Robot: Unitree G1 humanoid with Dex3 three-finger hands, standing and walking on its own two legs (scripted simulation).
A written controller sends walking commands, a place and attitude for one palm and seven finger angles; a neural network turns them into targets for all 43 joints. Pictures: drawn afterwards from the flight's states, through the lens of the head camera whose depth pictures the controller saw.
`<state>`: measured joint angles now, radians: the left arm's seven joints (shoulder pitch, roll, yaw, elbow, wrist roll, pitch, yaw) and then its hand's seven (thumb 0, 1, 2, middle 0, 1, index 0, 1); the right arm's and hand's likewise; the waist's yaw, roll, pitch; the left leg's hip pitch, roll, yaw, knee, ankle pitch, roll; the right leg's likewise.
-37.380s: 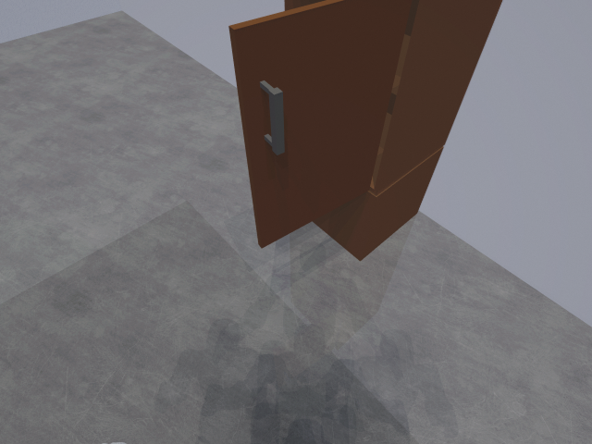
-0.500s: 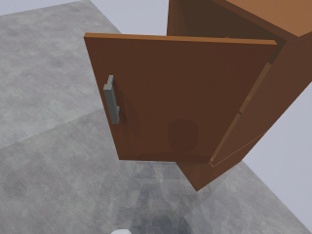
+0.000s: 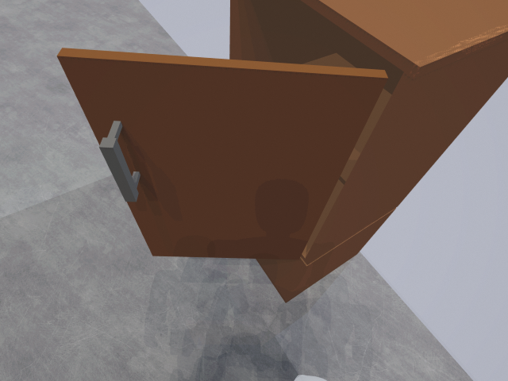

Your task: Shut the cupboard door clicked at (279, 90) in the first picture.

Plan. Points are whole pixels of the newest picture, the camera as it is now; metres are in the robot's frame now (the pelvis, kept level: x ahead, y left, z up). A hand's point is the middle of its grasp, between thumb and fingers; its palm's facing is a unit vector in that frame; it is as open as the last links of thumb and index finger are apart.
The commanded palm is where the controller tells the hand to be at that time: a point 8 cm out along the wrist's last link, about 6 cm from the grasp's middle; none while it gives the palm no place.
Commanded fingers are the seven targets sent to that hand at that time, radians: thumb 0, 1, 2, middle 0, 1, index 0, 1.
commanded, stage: come to a stop and stand still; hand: left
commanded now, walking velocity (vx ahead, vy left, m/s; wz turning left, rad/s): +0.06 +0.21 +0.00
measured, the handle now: (124, 163) +0.42 +0.23 +0.08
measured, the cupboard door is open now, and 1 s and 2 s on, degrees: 57 57 57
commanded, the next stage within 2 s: look again from close up in 0.90 s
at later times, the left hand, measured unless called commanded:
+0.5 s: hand out of the picture -0.03 +0.16 -0.19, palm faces +0.12 -0.97 -0.20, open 7.4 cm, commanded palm none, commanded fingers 0.00 0.90 0.90 -0.20 -0.30 -0.20 -0.30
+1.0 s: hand out of the picture -0.05 +0.15 -0.18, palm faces +0.05 -0.99 -0.13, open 7.4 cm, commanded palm none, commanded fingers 0.00 0.90 0.90 -0.20 -0.30 -0.20 -0.30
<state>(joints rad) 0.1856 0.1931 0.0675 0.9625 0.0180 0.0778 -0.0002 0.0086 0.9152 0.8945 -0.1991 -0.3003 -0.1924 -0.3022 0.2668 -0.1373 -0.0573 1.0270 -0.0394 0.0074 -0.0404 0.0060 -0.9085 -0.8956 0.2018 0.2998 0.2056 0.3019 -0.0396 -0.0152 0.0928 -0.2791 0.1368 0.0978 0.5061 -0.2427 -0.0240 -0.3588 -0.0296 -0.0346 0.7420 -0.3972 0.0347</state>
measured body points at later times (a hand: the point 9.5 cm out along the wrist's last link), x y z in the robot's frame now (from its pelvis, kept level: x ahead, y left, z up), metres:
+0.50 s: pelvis -0.03 -0.02 -0.01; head -0.03 +0.00 +0.44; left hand -0.04 +0.22 -0.17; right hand +0.05 -0.25 -0.15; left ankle -0.03 +0.08 -0.74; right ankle -0.01 -0.16 -0.74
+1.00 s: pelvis -0.04 +0.00 +0.00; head -0.03 +0.02 +0.45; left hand -0.05 +0.20 -0.17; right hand -0.04 -0.22 -0.15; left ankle -0.03 +0.08 -0.74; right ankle -0.04 -0.14 -0.74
